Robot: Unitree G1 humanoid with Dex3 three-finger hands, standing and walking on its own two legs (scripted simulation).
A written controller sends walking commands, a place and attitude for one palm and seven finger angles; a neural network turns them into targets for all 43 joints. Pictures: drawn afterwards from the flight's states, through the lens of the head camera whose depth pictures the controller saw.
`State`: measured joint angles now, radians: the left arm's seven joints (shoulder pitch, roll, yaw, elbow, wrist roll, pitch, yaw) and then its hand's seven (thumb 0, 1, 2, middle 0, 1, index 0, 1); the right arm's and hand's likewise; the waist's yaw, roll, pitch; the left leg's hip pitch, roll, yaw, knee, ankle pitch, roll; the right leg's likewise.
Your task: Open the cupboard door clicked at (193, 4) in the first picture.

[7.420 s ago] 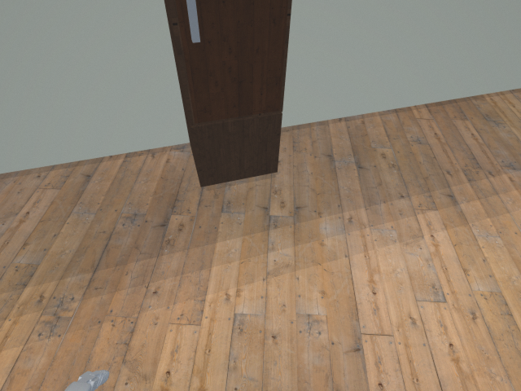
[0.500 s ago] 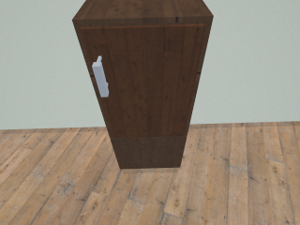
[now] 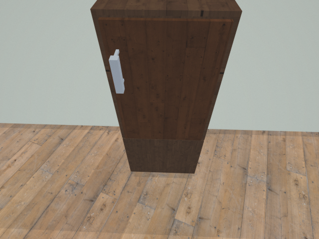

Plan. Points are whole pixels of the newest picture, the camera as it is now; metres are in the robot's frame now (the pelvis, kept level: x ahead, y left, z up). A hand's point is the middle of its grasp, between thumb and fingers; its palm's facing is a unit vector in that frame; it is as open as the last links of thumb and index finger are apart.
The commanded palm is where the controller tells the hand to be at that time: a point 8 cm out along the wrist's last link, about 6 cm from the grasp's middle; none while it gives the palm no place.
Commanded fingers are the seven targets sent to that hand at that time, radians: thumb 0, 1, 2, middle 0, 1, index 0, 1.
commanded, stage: look again from close up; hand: left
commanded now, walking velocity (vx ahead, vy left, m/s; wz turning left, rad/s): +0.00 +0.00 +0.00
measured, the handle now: (118, 71) +0.61 +0.18 +0.09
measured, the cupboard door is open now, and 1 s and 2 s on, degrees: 0 0 0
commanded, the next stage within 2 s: shuffle to correct the standing spot in 0.42 s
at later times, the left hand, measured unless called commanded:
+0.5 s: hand out of the picture +0.02 +0.28 -0.16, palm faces -0.01 -0.97 -0.26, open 7.4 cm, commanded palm none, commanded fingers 0.00 0.90 0.90 -0.20 -0.30 -0.20 -0.30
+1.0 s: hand out of the picture -0.05 +0.18 -0.18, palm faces +0.07 -0.99 -0.14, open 7.4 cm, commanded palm none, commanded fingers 0.00 0.90 0.90 -0.20 -0.30 -0.20 -0.30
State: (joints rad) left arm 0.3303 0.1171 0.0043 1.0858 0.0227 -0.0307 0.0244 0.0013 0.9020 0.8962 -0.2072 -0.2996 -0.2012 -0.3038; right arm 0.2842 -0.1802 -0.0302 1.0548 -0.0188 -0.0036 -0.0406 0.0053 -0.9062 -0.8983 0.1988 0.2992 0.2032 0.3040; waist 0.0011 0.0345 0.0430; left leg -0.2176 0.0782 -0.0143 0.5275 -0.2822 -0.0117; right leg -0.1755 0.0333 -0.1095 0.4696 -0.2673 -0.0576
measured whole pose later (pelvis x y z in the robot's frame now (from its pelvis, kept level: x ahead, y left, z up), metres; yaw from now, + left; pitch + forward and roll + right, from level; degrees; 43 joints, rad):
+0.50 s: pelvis -0.03 +0.07 +0.00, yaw -1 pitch -3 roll +0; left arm 0.25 0.26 0.01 1.02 0.02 0.00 0.02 0.00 0.90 0.90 -0.20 -0.30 -0.20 -0.30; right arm 0.24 -0.21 -0.01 1.03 -0.02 -0.01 -0.01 0.01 -0.90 -0.90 0.20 0.30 0.21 0.30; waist 0.01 -0.02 0.01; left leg -0.21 -0.03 0.06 0.45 -0.20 0.05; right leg -0.20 -0.07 -0.04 0.44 -0.19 0.04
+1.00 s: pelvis +0.01 +0.03 +0.00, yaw -1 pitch -1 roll -1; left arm 0.44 0.11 0.03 1.08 0.03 0.00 0.01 0.00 0.90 0.90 -0.20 -0.30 -0.20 -0.30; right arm 0.33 -0.16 -0.04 1.10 -0.02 0.01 -0.03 0.01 -0.91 -0.90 0.20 0.30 0.20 0.30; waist 0.02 0.01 0.01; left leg -0.33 0.05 0.07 0.77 -0.46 0.03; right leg -0.19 0.01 -0.09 0.49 -0.29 -0.03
